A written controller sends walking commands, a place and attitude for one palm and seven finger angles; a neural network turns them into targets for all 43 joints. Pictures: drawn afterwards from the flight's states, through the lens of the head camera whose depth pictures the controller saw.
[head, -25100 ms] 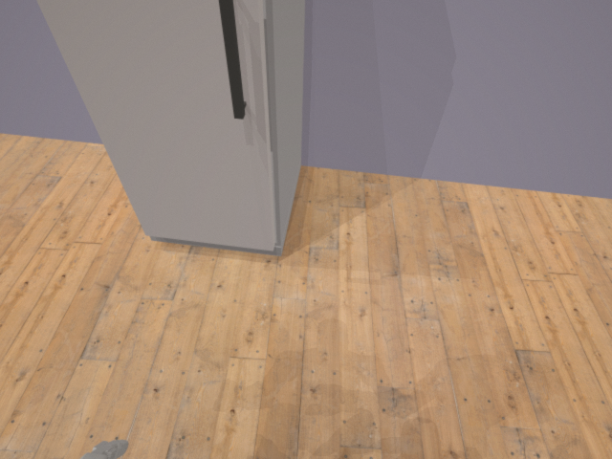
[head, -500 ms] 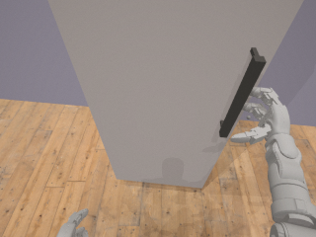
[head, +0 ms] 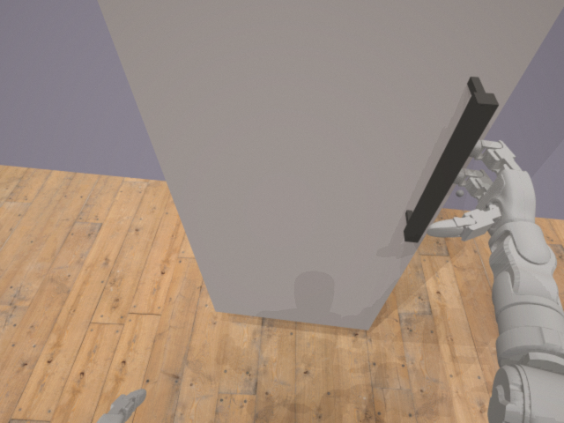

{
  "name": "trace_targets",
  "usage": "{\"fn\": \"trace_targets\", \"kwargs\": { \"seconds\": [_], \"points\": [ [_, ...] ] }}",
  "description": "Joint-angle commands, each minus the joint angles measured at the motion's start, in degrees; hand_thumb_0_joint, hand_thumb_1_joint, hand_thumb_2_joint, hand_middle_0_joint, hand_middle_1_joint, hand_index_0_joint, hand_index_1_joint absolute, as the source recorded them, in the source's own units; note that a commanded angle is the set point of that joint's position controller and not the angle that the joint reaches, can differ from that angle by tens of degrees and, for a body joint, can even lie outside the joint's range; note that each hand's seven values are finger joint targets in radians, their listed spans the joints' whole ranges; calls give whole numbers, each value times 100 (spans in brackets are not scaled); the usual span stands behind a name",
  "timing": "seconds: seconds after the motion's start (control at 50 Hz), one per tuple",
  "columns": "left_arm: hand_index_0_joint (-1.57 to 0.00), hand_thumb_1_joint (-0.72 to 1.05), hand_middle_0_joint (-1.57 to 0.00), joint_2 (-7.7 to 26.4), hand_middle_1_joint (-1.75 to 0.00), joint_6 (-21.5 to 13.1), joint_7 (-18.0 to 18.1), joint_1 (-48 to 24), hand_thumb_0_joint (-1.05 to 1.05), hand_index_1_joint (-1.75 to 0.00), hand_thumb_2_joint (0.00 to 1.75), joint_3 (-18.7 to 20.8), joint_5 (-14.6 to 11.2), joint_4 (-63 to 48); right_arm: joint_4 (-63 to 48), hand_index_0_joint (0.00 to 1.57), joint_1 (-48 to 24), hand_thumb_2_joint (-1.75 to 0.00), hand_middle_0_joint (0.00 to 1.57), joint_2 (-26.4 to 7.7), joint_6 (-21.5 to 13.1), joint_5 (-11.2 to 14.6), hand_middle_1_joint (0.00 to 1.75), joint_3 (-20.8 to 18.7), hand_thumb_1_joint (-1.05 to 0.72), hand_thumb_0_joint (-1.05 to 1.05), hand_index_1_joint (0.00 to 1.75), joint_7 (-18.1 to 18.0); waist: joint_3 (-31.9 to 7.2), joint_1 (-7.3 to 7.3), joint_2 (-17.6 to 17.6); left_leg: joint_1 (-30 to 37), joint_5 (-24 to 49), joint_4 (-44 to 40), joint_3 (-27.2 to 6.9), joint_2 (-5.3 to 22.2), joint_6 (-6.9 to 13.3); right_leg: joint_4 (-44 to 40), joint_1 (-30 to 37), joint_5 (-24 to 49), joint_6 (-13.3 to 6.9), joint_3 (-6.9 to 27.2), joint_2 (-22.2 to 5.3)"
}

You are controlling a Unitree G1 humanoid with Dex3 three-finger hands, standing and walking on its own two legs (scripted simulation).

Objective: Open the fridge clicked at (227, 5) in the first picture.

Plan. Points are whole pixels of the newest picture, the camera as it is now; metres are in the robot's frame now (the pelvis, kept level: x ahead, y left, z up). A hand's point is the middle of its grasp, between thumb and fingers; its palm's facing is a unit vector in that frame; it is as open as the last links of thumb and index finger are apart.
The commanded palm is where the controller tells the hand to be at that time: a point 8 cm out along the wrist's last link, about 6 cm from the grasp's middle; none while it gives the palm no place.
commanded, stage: feel for the door with the fingertips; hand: right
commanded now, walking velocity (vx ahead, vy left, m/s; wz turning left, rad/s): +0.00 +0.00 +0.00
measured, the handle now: (437, 172) +0.47 -0.17 +0.11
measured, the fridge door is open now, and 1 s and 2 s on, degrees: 0 0 0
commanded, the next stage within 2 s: slide the fingers in behind the handle in 0.04 s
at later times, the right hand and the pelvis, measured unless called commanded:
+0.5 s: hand (462, 199) +0.42 -0.20 +0.12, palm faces +0.01 +1.00 +0.01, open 13.9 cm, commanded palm +0.38 -0.24 +0.12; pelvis +0.00 -0.01 +0.00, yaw +1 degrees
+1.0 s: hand (441, 197) +0.42 -0.17 +0.12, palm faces +0.01 +1.00 +0.00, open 14.0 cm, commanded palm +0.38 -0.21 +0.12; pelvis +0.00 -0.01 +0.00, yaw +0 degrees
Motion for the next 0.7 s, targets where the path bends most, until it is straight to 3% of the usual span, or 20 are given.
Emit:
{"fn": "trace_targets", "kwargs": {
  "seconds": [0.0,0.04,0.08,0.16,0.18,0.24,0.26,0.3,0.4,0.42,0.44,0.52,0.56,0.6,0.62,0.66,0.68],
  "points": [
    [-20,90,-20,810,-30,-218,21,101,0,-30,90,325,20,-664,-1325,30,-2516,-30,30,-1572,-589,76,120,-451,50,0,120,3,-2193,-70,-229,841,1625,-413,-396,-66,-38,-395,975,1246,-95,282,99],
    [-20,90,-20,810,-30,-209,28,124,0,-30,90,301,0,-627,-1140,30,-2698,-30,30,-1480,-590,115,120,-335,50,0,120,72,-1872,32,-60,732,1577,-449,-374,-80,-56,-419,803,1146,-99,291,86],
    [-20,90,-20,846,-30,-194,43,184,0,-30,90,315,11,-603,-951,30,-2669,-30,30,-1667,-587,150,120,-505,50,0,120,104,-1822,35,110,777,1494,-473,-411,-73,-72,-384,671,1038,-126,267,87],
    [-20,90,-20,816,-30,-184,54,160,0,-30,90,310,-7,-631,-926,30,-2790,-30,30,-1498,-563,133,120,-348,50,0,120,176,-1833,35,-259,561,1329,-460,-359,-76,-51,-421,771,948,-92,286,94],
    [-20,90,-20,831,-30,-185,47,203,0,-30,90,327,3,-636,-992,30,-2734,-30,30,-1530,-586,152,120,-384,50,0,120,161,-1945,31,-128,620,1377,-442,-343,-89,-42,-392,838,1053,-102,310,83],
    [-20,90,-20,804,-30,-208,4,162,0,-30,90,336,0,-714,-1323,30,-2396,-30,30,-1316,-595,194,120,-296,50,0,120,154,-2133,-76,-224,667,1636,-381,-297,-109,-22,-403,1042,1358,-72,325,77],
    [-20,90,-20,805,-30,-212,-8,144,0,-30,90,338,-4,-733,-1357,30,-2245,-30,30,-1289,-575,196,120,-288,50,0,120,145,-2101,-91,-294,631,1654,-379,-284,-111,-16,-409,1069,1398,-63,316,66],
    [-20,90,-20,811,-30,-196,-22,129,0,-30,90,339,-6,-752,-1385,30,-2089,-30,30,-1250,-539,187,120,-253,50,0,120,116,-1960,-69,-50,646,1624,-392,-277,-120,-36,-431,948,1329,-83,318,60],
    [-20,90,-20,789,-30,-207,-33,24,0,-30,90,340,-13,-807,-1808,30,-1948,-30,30,-1088,-427,193,120,-155,50,0,120,4,-1897,-90,-206,567,1556,-426,-247,-120,-17,-478,1127,1360,-67,348,46],
    [-20,90,-20,790,-30,-213,-33,25,0,-30,90,346,-11,-804,-1835,30,-1886,-30,30,-1096,-406,208,120,-198,50,0,120,-27,-1859,-106,41,642,1559,-431,-231,-127,-24,-503,1058,1337,-69,361,45],
    [-20,90,-20,791,-30,-215,-26,-9,0,-30,90,351,-10,-823,-1841,30,-1742,-30,30,-1094,-375,211,120,-233,50,0,120,-41,-1865,-129,39,675,1588,-448,-259,-119,-31,-499,1051,1323,-77,320,51],
    [-20,90,-20,743,-30,-249,-20,-135,0,-30,90,324,-24,-821,-2159,30,-2040,-30,30,-710,-369,151,120,185,50,0,120,-116,-1694,-11,-263,375,1299,-478,-214,-116,-20,-527,1241,1135,-51,379,41],
    [-20,90,-20,767,-30,-256,1,-128,0,-30,90,312,-12,-760,-2018,30,-2108,-30,30,-835,-339,139,120,89,50,0,120,-177,-1612,-13,-151,324,1118,-495,-201,-121,-13,-564,1194,999,-29,438,28],
    [-20,90,-20,762,-30,-271,15,-154,0,-30,90,313,-11,-755,-2011,30,-2090,-30,30,-819,-345,138,120,73,50,0,120,-231,-1689,-27,10,414,1177,-512,-225,-110,-20,-548,1193,1037,-54,428,33],
    [-20,90,-20,748,-30,-280,10,-158,0,-30,90,300,-5,-745,-2093,30,-2298,-30,30,-687,-352,104,120,236,50,0,120,-242,-1745,21,-142,369,1200,-487,-206,-102,-19,-547,1281,1077,-35,432,36],
    [-20,90,-20,731,-30,-303,-2,-166,0,-30,90,305,5,-716,-2097,30,-2310,-30,30,-628,-360,60,120,267,50,0,120,-289,-1849,-16,-417,266,1228,-438,-177,-104,10,-524,1472,1220,7,472,29],
    [-20,90,-20,734,-30,-311,-17,-128,0,-30,90,317,19,-707,-2134,30,-2214,-30,30,-615,-376,57,120,260,50,0,120,-317,-1939,-36,-235,352,1367,-418,-167,-112,14,-475,1511,1428,-2,484,23]
  ]
}}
